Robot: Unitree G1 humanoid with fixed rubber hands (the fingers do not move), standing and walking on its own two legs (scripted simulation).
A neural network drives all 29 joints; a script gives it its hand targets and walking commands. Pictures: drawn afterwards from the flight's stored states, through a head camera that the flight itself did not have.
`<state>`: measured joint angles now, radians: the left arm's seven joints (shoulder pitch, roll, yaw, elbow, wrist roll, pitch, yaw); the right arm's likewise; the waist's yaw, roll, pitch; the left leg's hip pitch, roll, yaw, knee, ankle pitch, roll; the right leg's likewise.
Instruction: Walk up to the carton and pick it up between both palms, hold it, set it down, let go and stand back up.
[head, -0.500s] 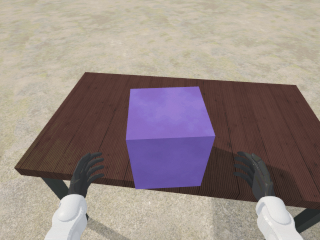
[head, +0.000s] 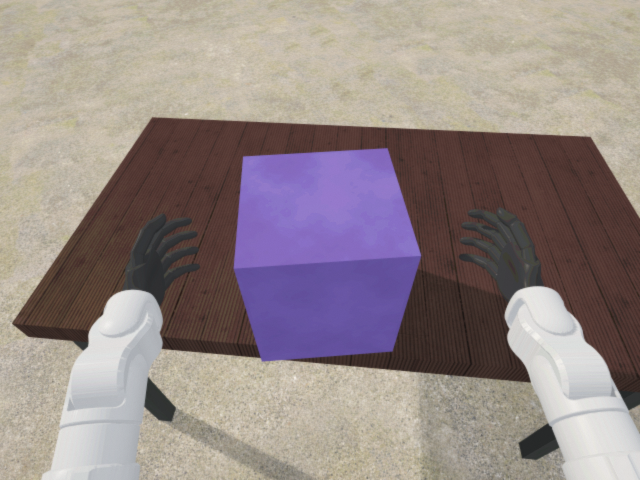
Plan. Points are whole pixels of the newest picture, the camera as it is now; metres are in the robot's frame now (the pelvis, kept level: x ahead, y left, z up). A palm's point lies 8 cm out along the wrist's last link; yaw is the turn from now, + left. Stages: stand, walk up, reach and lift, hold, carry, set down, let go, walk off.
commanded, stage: reach and lift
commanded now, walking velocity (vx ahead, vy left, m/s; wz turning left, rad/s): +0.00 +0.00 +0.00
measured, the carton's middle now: (322, 259) +0.44 +0.03 +0.00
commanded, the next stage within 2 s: none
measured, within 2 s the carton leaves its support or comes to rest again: neither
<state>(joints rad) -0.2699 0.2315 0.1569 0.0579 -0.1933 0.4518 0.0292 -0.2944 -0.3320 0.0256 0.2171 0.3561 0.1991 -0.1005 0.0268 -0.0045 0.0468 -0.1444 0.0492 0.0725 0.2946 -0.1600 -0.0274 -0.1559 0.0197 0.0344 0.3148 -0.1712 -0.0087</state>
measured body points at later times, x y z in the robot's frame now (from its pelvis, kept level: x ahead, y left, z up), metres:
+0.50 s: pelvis -0.01 +0.00 +0.00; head +0.03 +0.01 +0.45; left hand +0.40 +0.23 +0.15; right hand +0.43 -0.20 +0.15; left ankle -0.01 +0.13 -0.75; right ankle +0.00 -0.11 -0.75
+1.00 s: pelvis +0.00 +0.00 +0.00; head +0.04 +0.02 +0.44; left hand +0.39 +0.24 +0.06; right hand +0.42 -0.17 +0.07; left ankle -0.01 +0.13 -0.75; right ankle +0.00 -0.11 -0.75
